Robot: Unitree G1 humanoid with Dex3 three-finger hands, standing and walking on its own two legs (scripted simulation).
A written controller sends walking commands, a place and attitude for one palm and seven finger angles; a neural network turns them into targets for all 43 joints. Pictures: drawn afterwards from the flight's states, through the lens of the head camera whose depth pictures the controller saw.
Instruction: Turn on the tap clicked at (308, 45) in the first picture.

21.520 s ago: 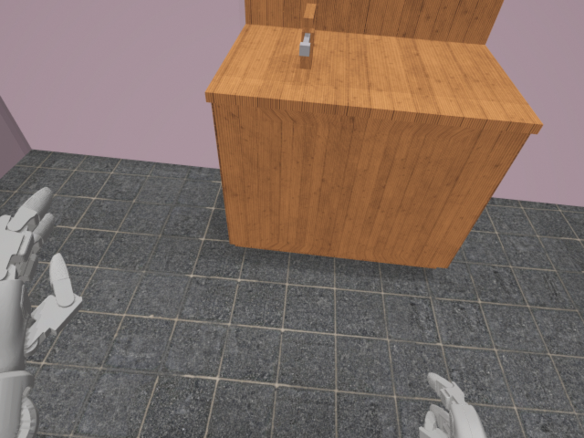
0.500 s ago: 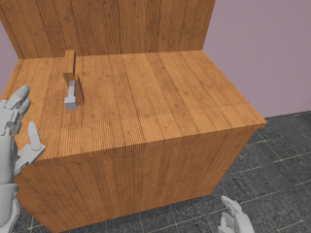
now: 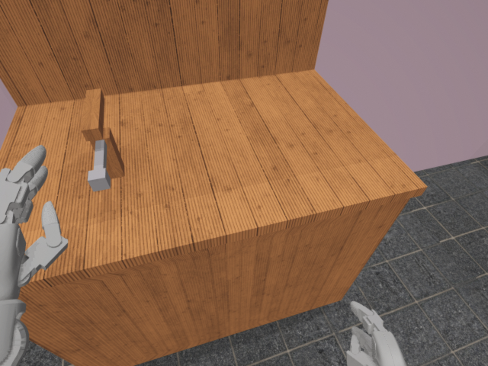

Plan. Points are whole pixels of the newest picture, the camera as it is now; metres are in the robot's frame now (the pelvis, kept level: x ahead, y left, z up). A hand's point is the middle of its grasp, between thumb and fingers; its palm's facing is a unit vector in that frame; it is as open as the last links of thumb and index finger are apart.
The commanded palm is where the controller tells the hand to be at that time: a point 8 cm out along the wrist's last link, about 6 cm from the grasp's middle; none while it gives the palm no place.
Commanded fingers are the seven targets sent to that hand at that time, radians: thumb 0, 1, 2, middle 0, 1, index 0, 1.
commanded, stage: come to a stop and stand still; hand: left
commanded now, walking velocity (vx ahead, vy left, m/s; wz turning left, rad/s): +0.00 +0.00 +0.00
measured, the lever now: (99, 179) +0.37 +0.29 +0.10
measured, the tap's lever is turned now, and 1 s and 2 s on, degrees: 0 0 0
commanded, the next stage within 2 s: look again from close up in 0.50 s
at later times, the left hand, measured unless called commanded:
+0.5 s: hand (68, 211) +0.26 +0.26 +0.16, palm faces +0.40 -0.84 -0.38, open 7.4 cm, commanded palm +0.20 +0.29 +0.18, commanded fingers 0.00 0.90 0.90 -0.20 -0.30 -0.20 -0.30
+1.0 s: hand (61, 230) +0.23 +0.26 +0.16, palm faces +0.41 -0.84 -0.36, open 7.4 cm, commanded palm +0.17 +0.29 +0.18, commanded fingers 0.00 0.90 0.90 -0.20 -0.30 -0.20 -0.30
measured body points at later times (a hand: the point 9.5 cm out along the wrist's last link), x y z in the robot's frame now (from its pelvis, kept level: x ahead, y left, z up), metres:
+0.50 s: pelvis +0.05 +0.00 +0.00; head +0.08 +0.03 +0.45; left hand +0.23 +0.30 +0.18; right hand +0.26 -0.20 -0.05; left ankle +0.04 +0.08 -0.74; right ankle +0.05 -0.14 -0.74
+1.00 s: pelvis +0.03 +0.00 +0.01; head +0.04 +0.02 +0.45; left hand +0.21 +0.30 +0.18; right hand +0.22 -0.22 -0.06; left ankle +0.04 +0.08 -0.74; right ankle +0.05 -0.14 -0.74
